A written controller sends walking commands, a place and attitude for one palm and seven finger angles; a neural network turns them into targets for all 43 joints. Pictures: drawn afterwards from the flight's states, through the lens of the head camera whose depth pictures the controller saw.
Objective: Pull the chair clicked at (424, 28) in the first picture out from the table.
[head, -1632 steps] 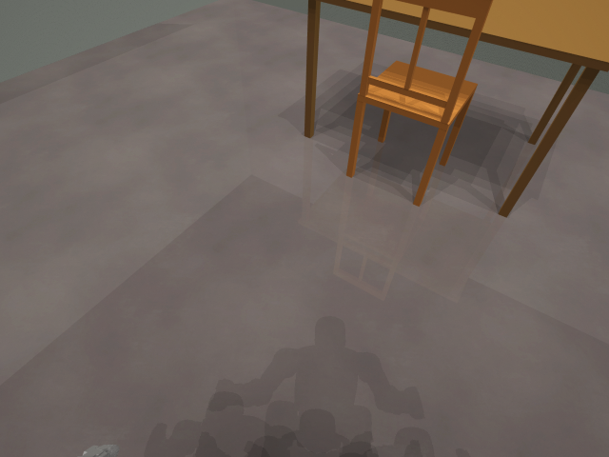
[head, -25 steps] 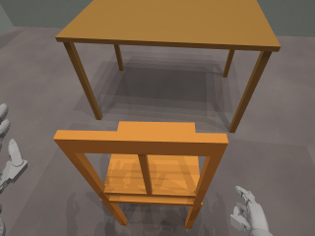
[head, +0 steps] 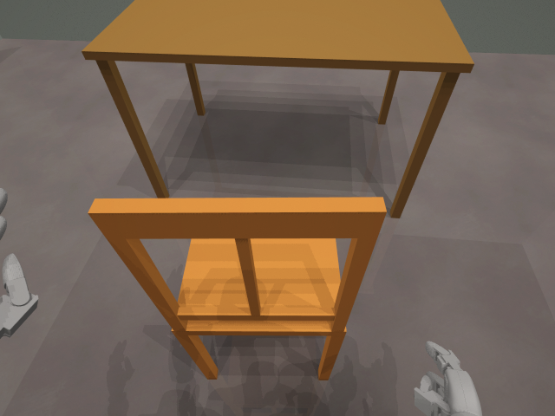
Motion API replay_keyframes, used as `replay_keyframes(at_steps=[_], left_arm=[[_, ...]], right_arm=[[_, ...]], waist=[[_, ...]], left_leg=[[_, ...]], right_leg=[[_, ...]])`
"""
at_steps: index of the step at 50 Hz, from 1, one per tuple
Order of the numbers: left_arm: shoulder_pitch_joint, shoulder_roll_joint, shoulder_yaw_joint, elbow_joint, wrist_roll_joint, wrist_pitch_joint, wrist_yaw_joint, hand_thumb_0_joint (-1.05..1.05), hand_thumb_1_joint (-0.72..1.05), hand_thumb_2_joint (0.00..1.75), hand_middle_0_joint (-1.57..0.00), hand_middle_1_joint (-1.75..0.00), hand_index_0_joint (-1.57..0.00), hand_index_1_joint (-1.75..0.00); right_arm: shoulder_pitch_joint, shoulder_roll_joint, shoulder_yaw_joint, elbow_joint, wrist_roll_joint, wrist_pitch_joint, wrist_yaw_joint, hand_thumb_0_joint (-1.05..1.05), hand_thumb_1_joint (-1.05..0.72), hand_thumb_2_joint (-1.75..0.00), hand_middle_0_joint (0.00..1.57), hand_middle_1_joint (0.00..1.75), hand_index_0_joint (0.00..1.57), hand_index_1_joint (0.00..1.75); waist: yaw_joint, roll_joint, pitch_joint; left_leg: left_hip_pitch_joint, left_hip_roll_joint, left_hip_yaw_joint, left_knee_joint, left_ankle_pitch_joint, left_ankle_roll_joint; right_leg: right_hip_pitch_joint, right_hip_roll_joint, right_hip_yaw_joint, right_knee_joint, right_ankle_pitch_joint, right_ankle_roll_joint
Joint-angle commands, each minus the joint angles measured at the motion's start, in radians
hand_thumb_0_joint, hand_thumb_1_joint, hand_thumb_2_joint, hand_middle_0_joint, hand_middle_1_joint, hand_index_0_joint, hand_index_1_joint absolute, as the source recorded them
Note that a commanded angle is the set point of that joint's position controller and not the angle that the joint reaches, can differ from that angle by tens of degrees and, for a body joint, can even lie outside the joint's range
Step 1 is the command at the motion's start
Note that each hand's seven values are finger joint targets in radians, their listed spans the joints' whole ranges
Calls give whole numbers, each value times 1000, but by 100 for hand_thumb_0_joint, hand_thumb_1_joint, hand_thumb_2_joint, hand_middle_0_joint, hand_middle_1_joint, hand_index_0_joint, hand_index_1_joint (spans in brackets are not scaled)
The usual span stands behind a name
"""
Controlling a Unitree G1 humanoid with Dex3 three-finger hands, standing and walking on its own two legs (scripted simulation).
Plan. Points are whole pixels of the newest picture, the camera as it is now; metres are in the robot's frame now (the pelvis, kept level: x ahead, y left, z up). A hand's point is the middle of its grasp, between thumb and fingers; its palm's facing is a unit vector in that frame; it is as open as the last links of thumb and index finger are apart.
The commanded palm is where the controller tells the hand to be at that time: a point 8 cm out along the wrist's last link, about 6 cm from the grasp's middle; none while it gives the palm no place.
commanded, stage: step back with the hand held close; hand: left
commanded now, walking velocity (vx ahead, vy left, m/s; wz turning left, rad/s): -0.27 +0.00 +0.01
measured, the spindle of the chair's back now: (250, 278) +0.35 +0.08 -0.07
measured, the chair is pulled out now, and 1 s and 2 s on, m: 0.57 0.57 0.57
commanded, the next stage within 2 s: stop stepping back and stand still in 1.60 s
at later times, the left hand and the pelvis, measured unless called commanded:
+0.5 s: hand (10, 323) +0.17 +0.26 +0.17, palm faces +0.46 -0.72 -0.52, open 7.4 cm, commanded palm +0.11 +0.30 +0.19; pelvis -0.03 -0.01 -0.01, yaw +0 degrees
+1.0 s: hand (15, 319) +0.17 +0.26 +0.17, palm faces +0.44 -0.76 -0.48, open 7.4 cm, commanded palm +0.10 +0.30 +0.19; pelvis -0.03 +0.00 -0.01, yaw +1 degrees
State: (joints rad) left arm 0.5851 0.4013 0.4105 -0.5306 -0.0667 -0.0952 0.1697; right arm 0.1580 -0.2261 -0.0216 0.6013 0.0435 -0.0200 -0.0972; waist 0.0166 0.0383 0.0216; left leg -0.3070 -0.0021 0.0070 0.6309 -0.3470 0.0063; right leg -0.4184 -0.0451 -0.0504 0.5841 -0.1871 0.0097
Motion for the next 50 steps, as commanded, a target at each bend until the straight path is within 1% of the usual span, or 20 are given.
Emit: replay_keyframes(at_steps=[1, 4, 7, 8, 9, 13, 16, 19, 27, 33, 35, 38, 41, 43, 45, 46, 47, 48, 49, 50], left_arm=[[-45, 187, 152, -197, 12, -71, 37, 0, 90, 90, -20, -30, -20, -30], [-58, 179, 136, -190, 11, -73, 34, 0, 90, 90, -20, -30, -20, -30], [-82, 187, 126, -191, 18, -79, 35, 0, 90, 90, -20, -30, -20, -30], [-80, 207, 139, -186, 19, -79, 39, 0, 90, 90, -20, -30, -20, -30], [-78, 187, 123, -188, 19, -82, 38, 0, 90, 90, -20, -30, -20, -30], [-50, 228, 176, -200, 25, -100, 49, 0, 90, 90, -20, -30, -20, -30], [-36, 207, 172, -210, 28, -114, 47, 0, 90, 90, -20, -30, -20, -30], [-23, 198, 170, -217, 27, -123, 46, 0, 90, 90, -20, -30, -20, -30], [-45, 199, 171, -231, 25, -135, 43, 0, 90, 90, -20, -30, -20, -30], [-10, 220, 202, -241, 27, -145, 47, 0, 90, 90, -20, -30, -20, -30], [-14, 200, 189, -254, 26, -151, 42, 0, 90, 90, -20, -30, -20, -30], [-14, 217, 215, -249, 24, -156, 39, 0, 90, 90, -20, -30, -20, -30], [-40, 191, 187, -256, 17, -159, 29, 0, 90, 90, -20, -30, -20, -30], [-50, 219, 201, -250, 17, -159, 31, 0, 90, 90, -20, -30, -20, -30], [-35, 209, 181, -239, 15, -152, 35, 0, 90, 90, -20, -30, -20, -30], [-29, 210, 181, -228, 16, -146, 38, 0, 90, 90, -20, -30, -20, -30], [-21, 218, 187, -236, 21, -143, 41, 0, 90, 90, -20, -30, -20, -30], [-1, 248, 222, -225, 23, -144, 48, 0, 90, 90, -20, -30, -20, -30], [19, 211, 193, -243, 24, -150, 43, 0, 90, 90, -20, -30, -20, -30], [17, 216, 197, -268, 29, -161, 41, 0, 90, 90, -20, -30, -20, -30]], right_arm=[[-98, -105, -26, -178, -5, -72, -12, 0, -90, -90, 20, 30, 20, 30], [-73, -107, -27, -174, -6, -85, -8, 0, -90, -90, 20, 30, 20, 30], [-53, -117, -28, -172, -12, -94, -1, 0, -90, -90, 20, 30, 20, 30], [-54, -119, -32, -165, -12, -94, -5, 0, -90, -90, 20, 30, 20, 30], [-49, -113, -24, -167, -15, -94, -2, 0, -90, -90, 20, 30, 20, 30], [-71, -117, -31, -162, -16, -93, -4, 0, -90, -90, 20, 30, 20, 30], [-67, -114, -31, -170, -17, -97, 0, 0, -90, -90, 20, 30, 20, 30], [-62, -111, -35, -160, -18, -105, -1, 0, -90, -90, 20, 30, 20, 30], [-51, -112, -50, -141, -23, -114, 2, 0, -90, -90, 20, 30, 20, 30], [-68, -111, -55, -131, -23, -110, -4, 0, -90, -90, 20, 30, 20, 30], [-64, -109, -51, -138, -25, -111, -4, 0, -90, -90, 20, 30, 20, 30], [-75, -105, -57, -130, -25, -116, -6, 0, -90, -90, 20, 30, 20, 30], [-60, -99, -56, -132, -29, -117, -2, 0, -90, -90, 20, 30, 20, 30], [-43, -102, -65, -120, -28, -115, -1, 0, -90, -90, 20, 30, 20, 30], [-30, -94, -63, -117, -33, -104, 7, 0, -90, -90, 20, 30, 20, 30], [-38, -89, -62, -116, -32, -98, 10, 0, -90, -90, 20, 30, 20, 30], [-45, -90, -59, -119, -33, -92, 12, 0, -90, -90, 20, 30, 20, 30], [-66, -100, -62, -114, -31, -86, 9, 0, -90, -90, 20, 30, 20, 30], [-61, -91, -54, -120, -29, -83, 8, 0, -90, -90, 20, 30, 20, 30], [-70, -103, -53, -130, -28, -86, 4, 0, -90, -90, 20, 30, 20, 30]], waist=[[9, 84, -107], [6, 38, -100], [-2, -53, -76], [-4, -39, -61], [-5, -43, -69], [-1, 13, -98], [1, 30, -104], [0, 50, -123], [-5, -44, -141], [-7, 26, -158], [-7, 51, -162], [-4, 79, -173], [-7, 34, -164], [-12, -51, -166], [-18, -122, -184], [-17, -151, -186], [-17, -148, -188], [-12, -102, -186], [-19, -45, -183], [-18, 30, -160]], left_leg=[[-215, 179, -160, -230, -9, 64], [-230, 143, -121, -183, -87, 52], [-195, 81, -93, -96, -212, 38], [-178, 76, -88, -81, -221, 36], [-166, 76, -92, -79, -220, 38], [-203, 114, -133, -161, -183, 50], [-278, 128, -136, -187, -222, 57], [-288, 139, -136, -191, -170, 58], [-236, 100, -119, -102, -137, 40], [-252, 133, -148, -149, -82, 50], [-285, 156, -158, -170, -60, 58], [-304, 179, -160, -165, 8, 64], [-293, 145, -125, -94, -25, 49], [-245, 82, -95, -9, -123, 25], [-186, 37, -72, 63, -186, 12], [-150, 32, -69, 77, -174, 12], [-123, 37, -74, 45, -150, 18], [-125, 60, -105, -25, -114, 28], [-121, 91, -132, -104, -84, 42], [-150, 144, -176, -179, -63, 60]], right_leg=[[212, -43, 76, 14, -31, -3], [206, -74, 117, -40, -48, -15], [102, -123, 212, -184, -205, -43], [68, -138, 230, -220, -242, -56], [57, -143, 221, -225, -265, -58], [120, -101, 163, -154, -175, -37], [170, -76, 137, -107, -164, -24], [202, -71, 122, -66, -79, -22], [136, -112, 177, -123, -59, -54], [172, -80, 136, -69, -7, -44], [199, -56, 108, -6, 17, -30], [235, -46, 98, 58, 116, -24], [196, -78, 141, 26, 130, -43], [140, -144, 231, -105, 110, -80], [101, -220, 284, -231, -17, -111], [84, -236, 274, -260, -68, -118], [79, -229, 245, -258, -73, -115], [93, -198, 212, -221, -53, -106], [96, -146, 162, -168, -49, -78], [88, -82, 113, -96, -68, -44]])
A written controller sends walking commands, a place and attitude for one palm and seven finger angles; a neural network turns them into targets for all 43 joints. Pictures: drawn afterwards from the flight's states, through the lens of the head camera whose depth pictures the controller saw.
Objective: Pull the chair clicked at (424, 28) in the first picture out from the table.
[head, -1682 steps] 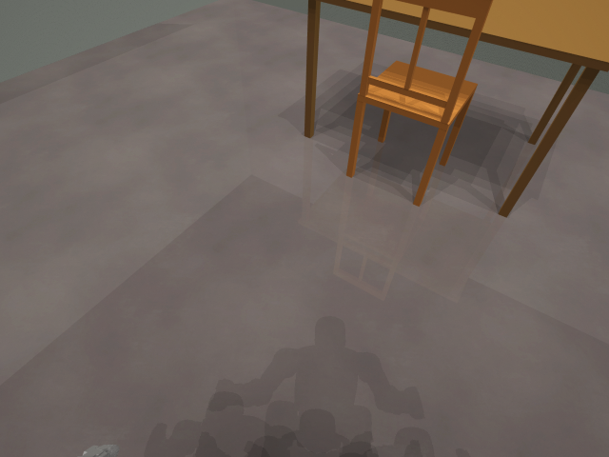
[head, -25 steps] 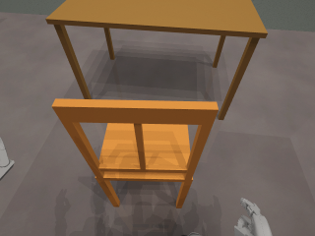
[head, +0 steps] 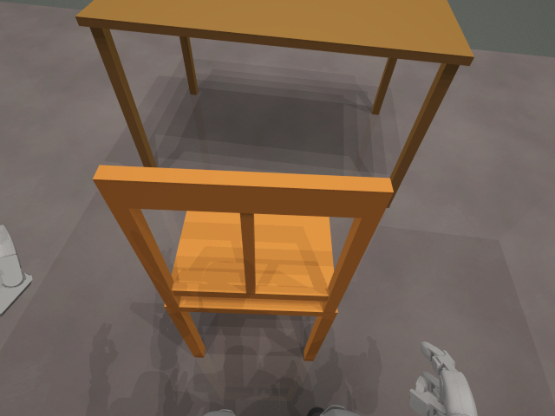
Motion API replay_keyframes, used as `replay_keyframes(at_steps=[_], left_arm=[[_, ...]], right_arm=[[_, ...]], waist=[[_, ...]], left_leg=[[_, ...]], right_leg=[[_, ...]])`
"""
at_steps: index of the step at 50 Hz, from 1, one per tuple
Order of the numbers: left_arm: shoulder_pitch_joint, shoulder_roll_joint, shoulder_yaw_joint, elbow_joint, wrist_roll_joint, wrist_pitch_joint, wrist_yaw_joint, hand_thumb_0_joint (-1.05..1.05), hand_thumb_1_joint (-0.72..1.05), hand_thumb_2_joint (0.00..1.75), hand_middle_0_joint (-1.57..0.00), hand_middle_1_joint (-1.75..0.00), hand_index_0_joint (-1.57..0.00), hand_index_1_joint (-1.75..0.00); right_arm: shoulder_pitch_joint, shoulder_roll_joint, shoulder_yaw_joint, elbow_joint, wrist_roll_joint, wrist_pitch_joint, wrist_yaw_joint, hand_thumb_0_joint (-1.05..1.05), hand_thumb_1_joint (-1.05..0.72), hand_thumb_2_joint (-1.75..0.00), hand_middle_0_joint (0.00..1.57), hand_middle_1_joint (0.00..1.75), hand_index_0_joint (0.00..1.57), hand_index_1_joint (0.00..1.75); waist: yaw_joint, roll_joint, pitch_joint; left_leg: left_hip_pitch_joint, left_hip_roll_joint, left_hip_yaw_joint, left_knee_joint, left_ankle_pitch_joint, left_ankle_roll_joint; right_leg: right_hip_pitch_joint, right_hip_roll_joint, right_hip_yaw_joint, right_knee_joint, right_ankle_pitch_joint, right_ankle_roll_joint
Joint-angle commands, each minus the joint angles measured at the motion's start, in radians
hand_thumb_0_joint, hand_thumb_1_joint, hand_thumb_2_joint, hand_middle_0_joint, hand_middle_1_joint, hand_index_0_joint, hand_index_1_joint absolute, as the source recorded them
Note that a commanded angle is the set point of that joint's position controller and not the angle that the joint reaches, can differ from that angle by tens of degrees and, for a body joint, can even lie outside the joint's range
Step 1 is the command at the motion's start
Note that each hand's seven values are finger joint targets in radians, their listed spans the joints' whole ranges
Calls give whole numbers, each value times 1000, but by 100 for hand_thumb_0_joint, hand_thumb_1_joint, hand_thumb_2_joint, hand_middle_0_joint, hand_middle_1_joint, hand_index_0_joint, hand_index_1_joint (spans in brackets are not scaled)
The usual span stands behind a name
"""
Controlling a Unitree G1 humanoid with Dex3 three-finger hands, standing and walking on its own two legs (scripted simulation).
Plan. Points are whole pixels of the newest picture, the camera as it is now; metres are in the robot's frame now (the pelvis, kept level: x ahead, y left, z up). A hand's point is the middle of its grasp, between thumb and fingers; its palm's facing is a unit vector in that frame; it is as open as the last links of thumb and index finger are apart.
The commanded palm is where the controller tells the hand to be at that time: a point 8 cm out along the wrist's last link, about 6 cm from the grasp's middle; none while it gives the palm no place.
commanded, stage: step back with the hand held close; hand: left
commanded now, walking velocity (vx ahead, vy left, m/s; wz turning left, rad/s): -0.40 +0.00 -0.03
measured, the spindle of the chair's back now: (249, 255) +0.39 +0.07 -0.07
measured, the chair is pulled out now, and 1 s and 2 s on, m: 0.57 0.57 0.57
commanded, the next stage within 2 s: stop stepping back and stand still in 0.60 s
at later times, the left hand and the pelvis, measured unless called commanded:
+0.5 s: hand out of the picture +0.16 +0.25 +0.18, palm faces +0.33 -0.77 -0.55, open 7.4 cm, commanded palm +0.10 +0.29 +0.20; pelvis -0.05 +0.00 +0.01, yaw -2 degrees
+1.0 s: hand out of the picture +0.04 +0.26 +0.18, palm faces +0.42 -0.77 -0.48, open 7.4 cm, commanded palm -0.01 +0.29 +0.20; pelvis -0.15 -0.01 +0.01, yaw +0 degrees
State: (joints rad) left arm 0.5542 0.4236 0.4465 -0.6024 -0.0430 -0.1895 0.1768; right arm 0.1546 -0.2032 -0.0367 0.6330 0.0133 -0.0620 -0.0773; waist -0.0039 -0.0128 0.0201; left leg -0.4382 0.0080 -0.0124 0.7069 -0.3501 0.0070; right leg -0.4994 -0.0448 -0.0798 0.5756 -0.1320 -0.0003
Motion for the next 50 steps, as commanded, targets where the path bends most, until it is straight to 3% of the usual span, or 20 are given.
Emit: replay_keyframes(at_steps=[1, 3, 6, 8, 10, 12, 15, 17, 18, 21, 23, 25, 30, 32, 33, 36, 40, 42, 44, 50], left_arm=[[50, 190, 165, -213, 7, -77, 33, 0, 90, 90, -20, -30, -20, -30], [14, 197, 186, -200, 7, -74, 34, 0, 90, 90, -20, -30, -20, -30], [17, 151, 134, -209, -8, -84, 5, 0, 90, 90, -20, -30, -20, -30], [31, 157, 131, -181, -7, -90, -12, 0, 90, 90, -20, -30, -20, -30], [-1, 154, 113, -181, -4, -103, -27, 0, 90, 90, -20, -30, -20, -30], [-16, 162, 108, -200, -14, -104, -28, 0, 90, 90, -20, -30, -20, -30], [66, 194, 150, -177, -30, -102, -16, 0, 90, 90, -20, -30, -20, -30], [77, 208, 183, -169, -17, -94, -5, 0, 90, 90, -20, -30, -20, -30], [81, 236, 214, -177, -15, -98, -1, 0, 90, 90, -20, -30, -20, -30], [129, 194, 188, -153, -39, -110, -22, 0, 90, 90, -20, -30, -20, -30], [71, 195, 185, -188, -43, -100, -21, 0, 90, 90, -20, -30, -20, -30], [31, 156, 127, -192, -26, -97, -27, 0, 90, 90, -20, -30, -20, -30], [-15, 186, 116, -178, -22, -90, -48, 0, 90, 90, -20, -30, -20, -30], [-46, 205, 113, -159, -33, -84, -39, 0, 90, 90, -20, -30, -20, -30], [-34, 239, 147, -148, -23, -67, -28, 0, 90, 90, -20, -30, -20, -30], [26, 189, 132, -126, -18, -55, -7, 0, 90, 90, -20, -30, -20, -30], [59, 215, 130, -175, -12, -57, 17, 0, 90, 90, -20, -30, -20, -30], [18, 211, 121, -224, -5, -63, 19, 0, 90, 90, -20, -30, -20, -30], [22, 201, 122, -139, 0, -43, 17, 0, 90, 90, -20, -30, -20, -30], [-84, 171, 67, -72, 18, -31, -7, 0, 90, 90, -20, -30, -20, -30]], right_arm=[[-78, -130, -36, -169, 2, -54, -19, 0, -90, -90, 20, 30, 20, 30], [-95, -125, -40, -167, -1, -75, -28, 0, -90, -90, 20, 30, 20, 30], [-38, -112, -51, -126, -21, -112, -12, 0, -90, -90, 20, 30, 20, 30], [-38, -113, -48, -104, -24, -124, 0, 0, -90, -90, 20, 30, 20, 30], [-51, -117, -34, -106, -26, -124, 9, 0, -90, -90, 20, 30, 20, 30], [-38, -117, -52, -122, -7, -115, 5, 0, -90, -90, 20, 30, 20, 30], [-61, -87, -52, -139, 3, -84, 1, 0, -90, -90, 20, 30, 20, 30], [-89, -75, -35, -140, 1, -64, -6, 0, -90, -90, 20, 30, 20, 30], [-101, -92, -37, -140, 4, -61, -12, 0, -90, -90, 20, 30, 20, 30], [-91, -102, -52, -149, 5, -81, -16, 0, -90, -90, 20, 30, 20, 30], [-77, -96, -48, -125, -27, -107, -14, 0, -90, -90, 20, 30, 20, 30], [-40, -111, -56, -109, -22, -126, 4, 0, -90, -90, 20, 30, 20, 30], [-71, -132, -30, -135, -10, -147, 13, 0, -90, -90, 20, 30, 20, 30], [-37, -119, -50, -136, 2, -137, 9, 0, -90, -90, 20, 30, 20, 30], [-54, -121, -61, -123, -7, -126, 13, 0, -90, -90, 20, 30, 20, 30], [-90, -58, -7, -148, 6, -81, 1, 0, -90, -90, 20, 30, 20, 30], [-36, -113, -12, -167, 11, -78, -15, 0, -90, -90, 20, 30, 20, 30], [-29, -150, -22, -172, 12, -106, -17, 0, -90, -90, 20, 30, 20, 30], [-52, -128, -8, -165, 12, -116, -15, 0, -90, -90, 20, 30, 20, 30], [-12, -149, -21, -125, 10, -125, 10, 0, -90, -90, 20, 30, 20, 30]], waist=[[1, 190, -153], [-2, 295, -114], [17, 207, -169], [23, 213, -187], [22, 160, -176], [12, -25, -263], [13, -77, -233], [6, -106, -184], [6, -77, -199], [8, 211, -223], [12, 307, -197], [21, 233, -200], [33, 108, -91], [24, -235, -102], [37, -247, -140], [-2, -95, -168], [-8, 9, -150], [7, 203, -90], [-9, 343, -45], [-6, 78, -20]], left_leg=[[-110, 206, -199, -333, -81, 84], [-235, 292, -254, -400, -14, 127], [123, 278, -196, -206, 653, 102], [236, 264, -170, -156, 773, 76], [198, 227, -133, -109, 658, 43], [156, 111, -40, 15, 471, -13], [33, 18, -37, 128, -71, -27], [46, 35, -59, -13, -40, -15], [99, 57, -59, -159, 161, -5], [140, 290, -206, -324, 544, 100], [120, 329, -229, -324, 650, 154], [242, 301, -171, -237, 787, 130], [-6, 175, -100, -142, 1, 47], [-15, -23, 4, 229, -195, -41], [-10, -31, -24, 441, -167, -39], [8, 55, -76, 333, -154, -30], [229, 44, 36, -286, -35, 11], [154, 218, -186, -396, -55, 91], [-77, 232, -248, -506, -369, 98], [-51, 93, -76, -298, -336, 51]], right_leg=[[232, -19, 90, 40, -138, -6], [279, 48, 86, 258, -206, 19], [122, 16, 97, 107, -212, -3], [155, 0, 83, -49, -94, -13], [223, -30, 92, -121, 129, -31], [295, -143, 214, -98, 519, -102], [270, -307, 311, -188, 465, -179], [245, -256, 232, -146, 409, -146], [239, -199, 175, -77, 383, -103], [152, 28, 76, 186, -237, 17], [109, 46, 121, 312, -409, 24], [103, 25, 127, 166, -298, 15], [258, -33, 99, -171, -24, -17], [59, -294, 456, -383, -277, -160], [70, -370, 511, -404, -196, -233], [193, -276, 245, -183, 203, -169], [179, -119, 153, -130, -197, -43], [161, 3, 75, 5, -281, 17], [239, 40, 65, 126, -325, 17], [289, 28, 92, -139, -319, 8]])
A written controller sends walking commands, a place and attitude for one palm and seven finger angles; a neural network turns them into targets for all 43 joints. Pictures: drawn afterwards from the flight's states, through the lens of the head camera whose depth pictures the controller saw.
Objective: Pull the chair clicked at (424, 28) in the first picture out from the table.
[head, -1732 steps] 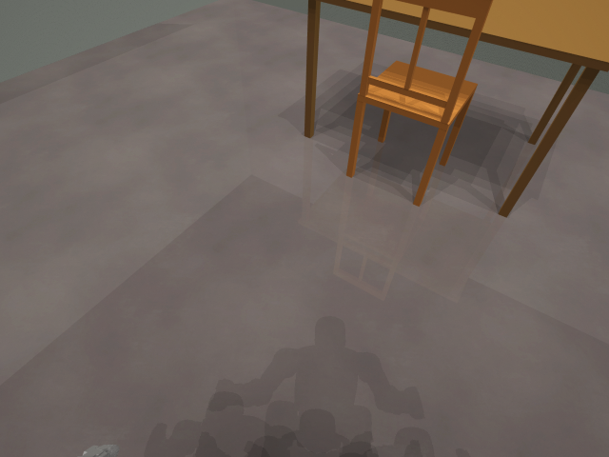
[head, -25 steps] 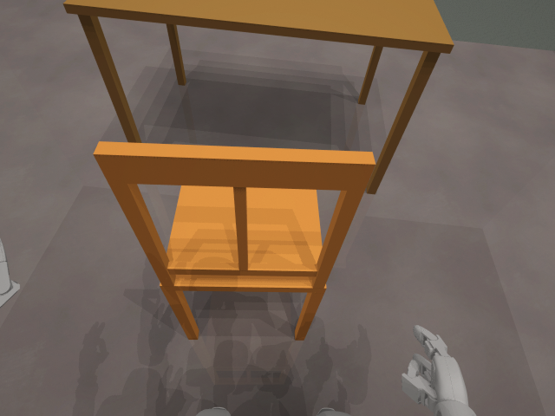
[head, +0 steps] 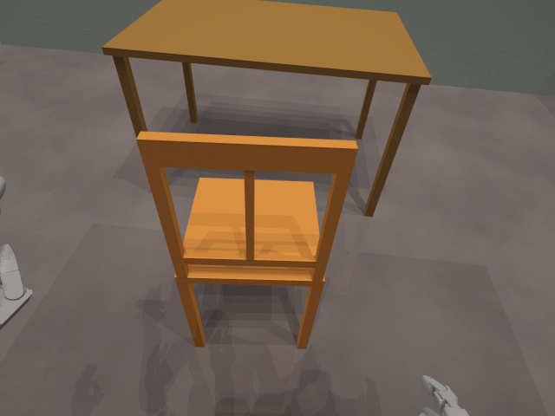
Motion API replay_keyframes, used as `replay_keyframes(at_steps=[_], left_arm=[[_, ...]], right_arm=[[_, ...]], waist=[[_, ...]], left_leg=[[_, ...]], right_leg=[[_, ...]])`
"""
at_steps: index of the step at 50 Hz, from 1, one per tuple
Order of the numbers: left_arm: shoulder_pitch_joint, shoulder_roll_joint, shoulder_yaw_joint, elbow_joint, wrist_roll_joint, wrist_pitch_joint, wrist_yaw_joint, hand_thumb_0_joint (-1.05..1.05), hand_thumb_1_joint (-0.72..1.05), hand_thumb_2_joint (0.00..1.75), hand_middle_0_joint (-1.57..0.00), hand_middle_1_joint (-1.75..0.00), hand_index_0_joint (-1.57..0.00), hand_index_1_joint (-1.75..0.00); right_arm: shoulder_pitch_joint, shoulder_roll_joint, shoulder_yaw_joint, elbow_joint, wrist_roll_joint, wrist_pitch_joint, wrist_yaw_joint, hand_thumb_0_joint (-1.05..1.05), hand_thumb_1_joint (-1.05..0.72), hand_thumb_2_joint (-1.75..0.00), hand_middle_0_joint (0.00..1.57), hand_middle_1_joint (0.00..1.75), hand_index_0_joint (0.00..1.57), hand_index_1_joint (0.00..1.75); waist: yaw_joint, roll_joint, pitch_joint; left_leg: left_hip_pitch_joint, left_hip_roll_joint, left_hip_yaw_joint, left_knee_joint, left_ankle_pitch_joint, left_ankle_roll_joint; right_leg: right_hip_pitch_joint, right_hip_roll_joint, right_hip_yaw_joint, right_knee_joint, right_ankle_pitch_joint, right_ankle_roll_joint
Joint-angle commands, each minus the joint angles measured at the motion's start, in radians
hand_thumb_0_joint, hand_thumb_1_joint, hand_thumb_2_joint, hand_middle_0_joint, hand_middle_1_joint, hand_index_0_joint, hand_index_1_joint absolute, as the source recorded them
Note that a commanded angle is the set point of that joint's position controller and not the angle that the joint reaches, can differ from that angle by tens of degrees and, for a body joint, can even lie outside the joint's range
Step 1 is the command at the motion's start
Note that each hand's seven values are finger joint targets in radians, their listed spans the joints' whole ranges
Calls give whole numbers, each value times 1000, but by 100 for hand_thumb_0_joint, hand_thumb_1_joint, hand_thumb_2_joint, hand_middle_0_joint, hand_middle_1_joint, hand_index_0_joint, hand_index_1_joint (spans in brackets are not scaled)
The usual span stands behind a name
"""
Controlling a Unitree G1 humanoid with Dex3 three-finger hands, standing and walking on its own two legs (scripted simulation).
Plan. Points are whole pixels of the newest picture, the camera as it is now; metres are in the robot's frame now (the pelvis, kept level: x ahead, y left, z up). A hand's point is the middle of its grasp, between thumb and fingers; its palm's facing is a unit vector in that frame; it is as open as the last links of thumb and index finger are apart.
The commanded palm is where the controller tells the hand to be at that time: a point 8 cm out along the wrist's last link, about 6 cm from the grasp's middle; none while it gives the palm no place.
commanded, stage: stop stepping back and stand still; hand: left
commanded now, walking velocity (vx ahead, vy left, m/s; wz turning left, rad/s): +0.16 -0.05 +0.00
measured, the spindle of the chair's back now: (249, 217) +0.54 +0.08 -0.07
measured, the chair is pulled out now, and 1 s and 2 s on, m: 0.57 0.57 0.57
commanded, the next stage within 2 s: let the arm hang, fingers relaxed in 0.40 s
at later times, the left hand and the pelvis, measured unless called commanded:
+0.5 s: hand (17, 316) +0.17 +0.27 +0.17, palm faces +0.45 -0.79 -0.43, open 7.4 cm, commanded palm none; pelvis -0.02 +0.00 +0.00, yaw +0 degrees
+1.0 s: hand out of the picture -0.02 +0.20 -0.16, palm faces +0.04 -0.98 -0.21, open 7.1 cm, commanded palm none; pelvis +0.03 +0.01 +0.01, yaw +0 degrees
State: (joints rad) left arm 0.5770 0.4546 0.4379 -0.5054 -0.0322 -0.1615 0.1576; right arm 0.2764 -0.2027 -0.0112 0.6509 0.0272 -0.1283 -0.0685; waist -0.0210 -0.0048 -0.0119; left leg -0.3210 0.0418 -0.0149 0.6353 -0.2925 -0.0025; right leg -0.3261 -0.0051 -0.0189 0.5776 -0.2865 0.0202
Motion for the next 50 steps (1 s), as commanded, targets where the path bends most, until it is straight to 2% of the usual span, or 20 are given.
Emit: replay_keyframes(at_steps=[1, 4, 7, 10, 13, 17, 21, 24, 25, 26, 27, 29, 31, 33, 36, 38, 40, 42, 44, 50], left_arm=[[-128, 130, 64, -166, 9, -54, 11, 0, 90, 90, -20, -30, -20, -30], [-185, 144, 67, -198, 12, -48, 15, 0, 90, 90, -20, -30, -20, -30], [-201, 148, 75, -202, 8, -49, 22, 0, 90, 90, -20, -30, -20, -30], [-157, 126, 74, -178, 8, -46, 22, 0, 90, 90, -20, -30, -20, -30], [-104, 134, 91, -124, 9, -45, 15, 0, 90, 90, -20, -30, -20, -30], [-126, 135, 82, -144, 4, -53, 8, 0, 90, 90, -20, -30, -20, -30], [-139, 133, 76, -178, 5, -58, 16, 0, 90, 90, -20, -30, -20, -30], [-146, 139, 89, -207, 8, -68, 25, 0, 90, 90, -20, -30, -20, -30], [-169, -96, -322, 631, 94, 84, -118, 0, 90, 90, -20, -30, -20, -30], [-111, -140, -296, 685, 71, 145, -145, 0, 90, 90, -20, -30, -20, -30], [-129, -165, -323, 709, 68, 161, -151, 0, 90, 90, -20, -30, -20, -30], [-227, -121, -338, 782, 75, 169, -149, 0, 90, 90, -20, -30, -20, -30], [-305, -93, -348, 895, 73, 177, -144, 0, 90, 90, -20, -30, -20, -30], [-347, -84, -364, 1013, 68, 187, -141, 0, 90, 90, -20, -30, -20, -30], [-291, -108, -383, 1192, 58, 174, -141, 0, 90, 90, -20, -30, -20, -30], [-255, -113, -392, 1292, 55, 166, -140, 0, 90, 90, -20, -30, -20, -30], [-227, -166, -383, 1365, 53, 157, -136, 0, 90, 90, -20, -30, -20, -30], [-219, -168, -395, 1422, 45, 151, -134, 0, 90, 90, -20, -30, -20, -30], [-222, -182, -407, 1465, 42, 150, -131, 0, 90, 90, -20, -30, -20, -30], [-196, -202, -427, 1563, 38, 151, -123, 0, 90, 90, -20, -30, -20, -30]], right_arm=[[-136, -147, -44, -145, -9, -58, 2, 0, -90, -90, 20, 30, 20, 30], [-134, -135, -37, -138, -19, -53, -1, 0, -90, -90, 20, 30, 20, 30], [-139, -132, -29, -136, -21, -53, -2, 0, -90, -90, 20, 30, 20, 30], [-149, -130, -25, -147, -14, -49, -3, 0, -90, -90, 20, 30, 20, 30], [-141, -119, -33, -150, -5, -48, 2, 0, -90, -90, 20, 30, 20, 30], [-145, -122, -32, -151, -16, -55, 8, 0, -90, -90, 20, 30, 20, 30], [-145, -125, -28, -150, -18, -59, 2, 0, -90, -90, 20, 30, 20, 30], [-154, -126, -26, -152, -15, -72, -7, 0, -90, -90, 20, 30, 20, 30], [-134, -268, -78, 92, -47, -57, 87, 0, -90, -90, 20, 30, 20, 30], [-86, -169, -55, 86, -42, 15, 86, 0, -90, -90, 20, 30, 20, 30], [-87, -138, -42, 66, -47, 47, 85, 0, -90, -90, 20, 30, 20, 30], [-46, -129, -38, 48, -57, 89, 87, 0, -90, -90, 20, 30, 20, 30], [-13, -138, -43, 64, -66, 124, 88, 0, -90, -90, 20, 30, 20, 30], [2, -140, -40, 93, -69, 134, 86, 0, -90, -90, 20, 30, 20, 30], [-31, -148, -31, 141, -65, 115, 77, 0, -90, -90, 20, 30, 20, 30], [-35, -142, -28, 176, -57, 111, 68, 0, -90, -90, 20, 30, 20, 30], [-3, -101, -30, 216, -56, 107, 57, 0, -90, -90, 20, 30, 20, 30], [36, -78, -26, 256, -48, 105, 49, 0, -90, -90, 20, 30, 20, 30], [66, -67, -26, 285, -43, 108, 41, 0, -90, -90, 20, 30, 20, 30], [115, -46, -21, 358, -37, 113, 32, 0, -90, -90, 20, 30, 20, 30]], waist=[[13, 42, 39], [1, -13, 39], [3, 27, 17], [14, 157, 30], [25, 117, 25], [16, -16, 44], [13, 16, 21], [20, 101, 5], [-39, 95, 54], [-4, 78, -11], [5, 9, -27], [-6, -154, 23], [-13, -232, 68], [-15, -137, 96], [34, 100, 38], [49, 160, 29], [44, 177, -19], [35, 200, -48], [26, 111, -19], [17, 31, 5]], left_leg=[[-149, 35, -57, -192, -392, 55], [-36, -8, -20, -76, -294, 47], [-1, 11, -61, -146, -292, 59], [-106, 74, -140, -307, -403, 69], [-168, 65, -99, -291, -375, 61], [-47, 1, -23, -132, -244, 39], [3, 7, -40, -167, -244, 44], [-25, 42, -81, -270, -260, 55], [-114, 59, -155, -122, 30, 68], [-105, 70, -121, -153, 16, 63], [-146, 60, -120, -143, -132, 59], [-129, -11, -98, -80, -188, 51], [-85, -32, -86, -50, -165, 57], [-78, -16, -118, -124, -162, 68], [-147, 41, -187, -304, -210, 77], [-144, 42, -168, -323, -171, 71], [-64, 36, -133, -302, -86, 65], [7, 38, -111, -283, 21, 61], [48, 45, -102, -270, 100, 60], [120, 51, -78, -271, 155, 57]], right_leg=[[56, -25, 64, -191, -245, -26], [-65, -82, 174, -278, -343, -76], [-51, -69, 139, -231, -319, -68], [64, 3, 42, -104, -187, -29], [153, 3, 29, -98, -121, -14], [13, -76, 166, -284, -245, -51], [-6, -72, 157, -278, -274, -51], [80, -37, 103, -209, -153, -32], [-54, -71, 45, 5, 87, -47], [-8, -58, 43, 0, 28, -27], [-4, -72, 39, -36, -120, -32], [-95, -113, 82, -146, -289, -59], [-165, -134, 123, -201, -356, -85], [-177, -109, 114, -173, -327, -78], [22, -42, 72, -80, -98, -37], [98, -38, 63, -89, 1, -39], [121, -49, 67, -121, 67, -45], [132, -61, 66, -142, 122, -47], [119, -66, 67, -171, 160, -47], [111, -77, 71, -210, 167, -43]])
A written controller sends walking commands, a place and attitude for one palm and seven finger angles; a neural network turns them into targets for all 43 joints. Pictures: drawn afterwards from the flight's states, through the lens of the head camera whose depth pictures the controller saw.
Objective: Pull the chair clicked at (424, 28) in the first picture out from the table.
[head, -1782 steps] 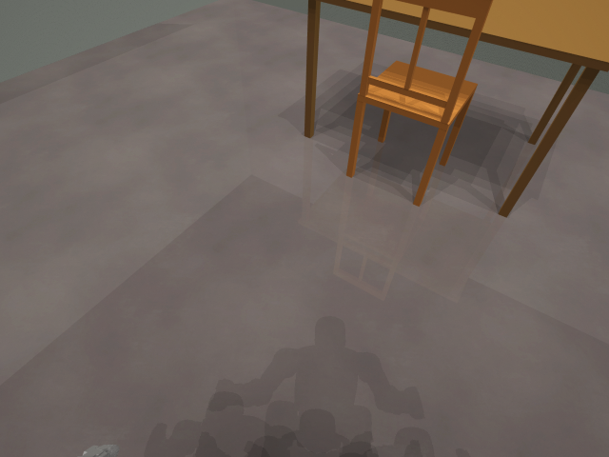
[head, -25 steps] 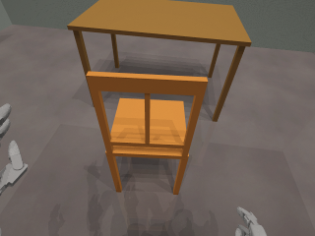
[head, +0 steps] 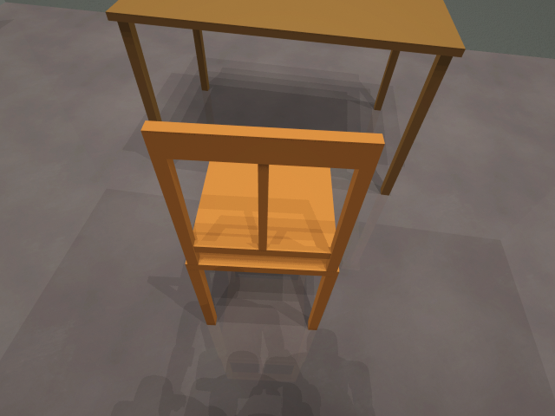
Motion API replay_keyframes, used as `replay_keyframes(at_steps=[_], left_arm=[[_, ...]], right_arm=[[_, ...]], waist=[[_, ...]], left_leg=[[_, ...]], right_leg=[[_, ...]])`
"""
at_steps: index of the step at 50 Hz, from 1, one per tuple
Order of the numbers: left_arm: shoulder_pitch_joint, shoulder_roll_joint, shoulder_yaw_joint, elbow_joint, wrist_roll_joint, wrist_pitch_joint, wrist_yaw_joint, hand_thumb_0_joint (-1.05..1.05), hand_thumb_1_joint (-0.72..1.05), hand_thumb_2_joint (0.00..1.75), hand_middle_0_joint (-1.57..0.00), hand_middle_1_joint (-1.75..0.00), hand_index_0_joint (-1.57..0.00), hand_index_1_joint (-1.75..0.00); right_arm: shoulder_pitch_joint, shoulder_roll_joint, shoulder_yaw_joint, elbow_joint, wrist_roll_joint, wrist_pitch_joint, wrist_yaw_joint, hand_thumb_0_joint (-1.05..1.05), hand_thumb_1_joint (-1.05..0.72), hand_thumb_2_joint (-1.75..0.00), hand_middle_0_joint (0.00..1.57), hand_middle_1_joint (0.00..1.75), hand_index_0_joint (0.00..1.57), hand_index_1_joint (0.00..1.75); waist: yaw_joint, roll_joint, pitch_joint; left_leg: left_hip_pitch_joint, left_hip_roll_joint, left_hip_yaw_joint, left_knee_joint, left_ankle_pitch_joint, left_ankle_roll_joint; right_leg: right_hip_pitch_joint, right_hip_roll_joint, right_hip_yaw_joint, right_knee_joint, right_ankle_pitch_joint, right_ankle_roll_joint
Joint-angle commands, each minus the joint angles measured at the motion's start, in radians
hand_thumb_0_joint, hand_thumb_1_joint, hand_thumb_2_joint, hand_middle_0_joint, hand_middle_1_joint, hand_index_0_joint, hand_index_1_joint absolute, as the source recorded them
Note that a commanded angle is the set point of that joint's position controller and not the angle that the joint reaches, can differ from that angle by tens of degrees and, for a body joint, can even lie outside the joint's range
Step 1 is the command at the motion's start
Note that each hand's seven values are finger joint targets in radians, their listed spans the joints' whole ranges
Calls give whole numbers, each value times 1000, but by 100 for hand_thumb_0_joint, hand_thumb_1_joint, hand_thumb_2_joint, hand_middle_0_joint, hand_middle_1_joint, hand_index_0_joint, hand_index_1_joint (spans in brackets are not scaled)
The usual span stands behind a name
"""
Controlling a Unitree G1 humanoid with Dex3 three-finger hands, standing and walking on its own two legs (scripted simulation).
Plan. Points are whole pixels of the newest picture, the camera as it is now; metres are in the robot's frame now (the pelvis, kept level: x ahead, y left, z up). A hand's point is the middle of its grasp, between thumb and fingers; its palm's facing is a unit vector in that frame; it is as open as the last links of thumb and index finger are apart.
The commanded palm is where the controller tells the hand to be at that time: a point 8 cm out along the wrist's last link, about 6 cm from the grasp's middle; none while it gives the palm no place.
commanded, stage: let the arm hang, fingers relaxed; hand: left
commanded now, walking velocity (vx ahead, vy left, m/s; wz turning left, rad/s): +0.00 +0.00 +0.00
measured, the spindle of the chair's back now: (263, 210) +0.51 +0.06 -0.09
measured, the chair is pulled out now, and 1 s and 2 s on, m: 0.57 0.57 0.57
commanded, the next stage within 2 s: look to check the result in 0.60 s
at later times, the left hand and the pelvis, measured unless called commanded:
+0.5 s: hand out of the picture +0.04 +0.16 -0.17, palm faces +0.00 -0.98 -0.20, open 7.3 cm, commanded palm none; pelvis +0.03 -0.01 +0.00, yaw -2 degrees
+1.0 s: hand out of the picture +0.02 +0.15 -0.17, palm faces +0.01 -0.99 -0.16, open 7.3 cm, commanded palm none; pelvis +0.03 -0.01 +0.00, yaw -2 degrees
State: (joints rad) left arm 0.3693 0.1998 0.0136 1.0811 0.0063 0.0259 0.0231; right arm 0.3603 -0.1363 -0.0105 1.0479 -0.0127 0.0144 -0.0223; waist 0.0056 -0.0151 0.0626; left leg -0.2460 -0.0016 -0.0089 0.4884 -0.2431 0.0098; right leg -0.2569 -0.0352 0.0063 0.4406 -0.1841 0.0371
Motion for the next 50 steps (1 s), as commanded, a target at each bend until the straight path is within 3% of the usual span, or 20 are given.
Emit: replay_keyframes(at_steps=[1, 10, 18, 20, 23, 25, 28, 32, 33, 37, 39, 42, 44, 46, 50], left_arm=[[15, 50, -4, -11, 0, -37, 13, 0, 90, 90, -20, -30, -20, -30], [11, 29, -10, 32, 3, -38, 20, 0, 90, 90, -20, -30, -20, -30], [-2, 29, -5, 31, 2, -41, 22, 0, 90, 90, -20, -30, -20, -30], [-4, 30, -3, 28, 0, -43, 22, 0, 90, 90, -20, -30, -20, -30], [-11, 33, -2, 22, 1, -43, 22, 0, 90, 90, -20, -30, -20, -30], [-8, 31, -1, 21, 0, -44, 22, 0, 90, 90, -20, -30, -20, -30], [-12, 32, -1, 16, -1, -44, 23, 0, 90, 90, -20, -30, -20, -30], [-7, 27, 1, 18, -1, -45, 23, 0, 90, 90, -20, -30, -20, -30], [-11, 28, 0, 17, 0, -44, 24, 0, 90, 90, -20, -30, -20, -30], [-2, 20, 1, 20, 0, -43, 23, 0, 90, 90, -20, -30, -20, -30], [-2, 18, -1, 20, 1, -40, 23, 0, 90, 90, -20, -30, -20, -30], [5, 16, 2, 21, 0, -43, 22, 0, 90, 90, -20, -30, -20, -30], [5, 12, 0, 19, 1, -41, 23, 0, 90, 90, -20, -30, -20, -30], [11, 10, 0, 20, 1, -43, 22, 0, 90, 90, -20, -30, -20, -30], [15, 6, -1, 20, 1, -42, 23, 0, 90, 90, -20, -30, -20, -30]], right_arm=[[34, -111, -21, -29, 3, -31, -15, 0, -90, -90, 20, 30, 20, 30], [20, -82, -16, 28, 0, -22, -13, 0, -90, -90, 20, 30, 20, 30], [17, -73, -12, 44, -1, -26, -14, 0, -90, -90, 20, 30, 20, 30], [20, -72, -12, 48, -3, -29, -15, 0, -90, -90, 20, 30, 20, 30], [22, -74, -13, 50, -1, -27, -16, 0, -90, -90, 20, 30, 20, 30], [30, -72, -13, 54, -2, -29, -17, 0, -90, -90, 20, 30, 20, 30], [33, -68, -14, 57, 0, -26, -17, 0, -90, -90, 20, 30, 20, 30], [45, -67, -14, 62, -1, -29, -18, 0, -90, -90, 20, 30, 20, 30], [42, -65, -14, 61, 0, -27, -18, 0, -90, -90, 20, 30, 20, 30], [54, -62, -13, 64, -1, -29, -19, 0, -90, -90, 20, 30, 20, 30], [50, -58, -13, 66, 0, -27, -18, 0, -90, -90, 20, 30, 20, 30], [56, -57, -14, 65, 0, -29, -18, 0, -90, -90, 20, 30, 20, 30], [55, -53, -14, 64, 0, -27, -18, 0, -90, -90, 20, 30, 20, 30], [61, -54, -14, 66, 0, -30, -19, 0, -90, -90, 20, 30, 20, 30], [58, -53, -15, 63, 1, -31, -20, 0, -90, -90, 20, 30, 20, 30]], waist=[[-9, 32, -74], [-12, -12, 18], [-5, 17, 30], [-8, 28, 0], [-7, 14, 21], [-9, 7, -5], [-9, 12, 16], [-12, 18, -11], [-11, 16, 19], [-14, 12, 6], [-12, 23, 37], [-13, 22, 8], [-13, 19, 39], [-15, 25, 9], [-14, 28, 19]], left_leg=[[59, 94, -77, -119, 125, 44], [58, 86, -51, -142, 74, 35], [61, 85, -37, -138, 115, 28], [83, 88, -35, -136, 148, 28], [77, 90, -32, -135, 150, 26], [94, 91, -33, -132, 164, 26], [87, 91, -30, -134, 148, 25], [104, 93, -29, -132, 160, 24], [93, 92, -30, -136, 151, 25], [103, 94, -31, -137, 145, 25], [89, 92, -31, -144, 117, 26], [106, 92, -31, -135, 131, 27], [88, 90, -34, -140, 114, 28], [105, 91, -34, -134, 131, 28], [107, 93, -35, -135, 138, 30]], right_leg=[[43, -49, 47, -73, 78, -59], [5, -46, 69, -109, 16, -56], [30, -46, 77, -115, 61, -58], [48, -49, 80, -105, 104, -60], [46, -47, 75, -108, 117, -60], [61, -49, 79, -105, 134, -61], [54, -46, 76, -114, 119, -63], [66, -47, 79, -108, 127, -62], [53, -45, 74, -113, 117, -63], [52, -43, 77, -110, 98, -62], [32, -42, 74, -119, 58, -61], [42, -44, 76, -114, 73, -61], [29, -43, 77, -121, 52, -62], [39, -44, 78, -114, 69, -62], [29, -43, 77, -110, 76, -62]])
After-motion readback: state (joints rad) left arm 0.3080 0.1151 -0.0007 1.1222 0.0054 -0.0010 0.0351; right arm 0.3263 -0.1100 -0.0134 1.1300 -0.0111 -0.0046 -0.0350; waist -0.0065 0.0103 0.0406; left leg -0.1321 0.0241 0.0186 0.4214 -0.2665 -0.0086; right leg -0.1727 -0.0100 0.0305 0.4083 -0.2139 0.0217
